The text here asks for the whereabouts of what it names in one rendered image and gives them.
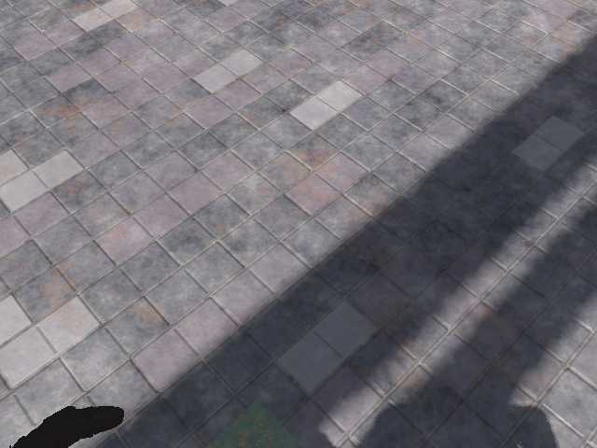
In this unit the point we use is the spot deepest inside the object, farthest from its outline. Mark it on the robot left hand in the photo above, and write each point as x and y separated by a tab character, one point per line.
69	425

